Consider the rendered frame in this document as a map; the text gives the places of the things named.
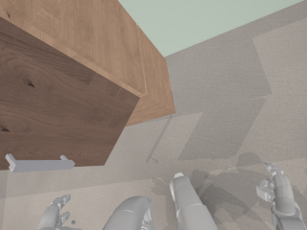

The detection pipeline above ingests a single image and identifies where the robot right forearm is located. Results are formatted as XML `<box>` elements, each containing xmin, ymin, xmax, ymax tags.
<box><xmin>271</xmin><ymin>196</ymin><xmax>307</xmax><ymax>230</ymax></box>

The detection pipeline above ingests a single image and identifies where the robot left hand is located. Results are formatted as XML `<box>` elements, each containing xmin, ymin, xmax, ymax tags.
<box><xmin>37</xmin><ymin>194</ymin><xmax>82</xmax><ymax>230</ymax></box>

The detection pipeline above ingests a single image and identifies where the cupboard door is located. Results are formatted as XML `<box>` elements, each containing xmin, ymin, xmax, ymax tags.
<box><xmin>0</xmin><ymin>16</ymin><xmax>140</xmax><ymax>171</ymax></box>

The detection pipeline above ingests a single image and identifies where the robot left thigh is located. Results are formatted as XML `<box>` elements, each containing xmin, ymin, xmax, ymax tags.
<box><xmin>103</xmin><ymin>195</ymin><xmax>154</xmax><ymax>230</ymax></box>

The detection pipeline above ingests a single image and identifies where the robot left shin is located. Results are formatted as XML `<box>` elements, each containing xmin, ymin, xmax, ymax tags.
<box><xmin>140</xmin><ymin>220</ymin><xmax>154</xmax><ymax>230</ymax></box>

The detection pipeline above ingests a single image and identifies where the handle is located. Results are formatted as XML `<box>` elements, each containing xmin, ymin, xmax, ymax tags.
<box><xmin>5</xmin><ymin>153</ymin><xmax>75</xmax><ymax>173</ymax></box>

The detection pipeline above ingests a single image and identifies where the robot right hand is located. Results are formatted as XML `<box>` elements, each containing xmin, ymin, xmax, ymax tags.
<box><xmin>256</xmin><ymin>162</ymin><xmax>295</xmax><ymax>203</ymax></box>

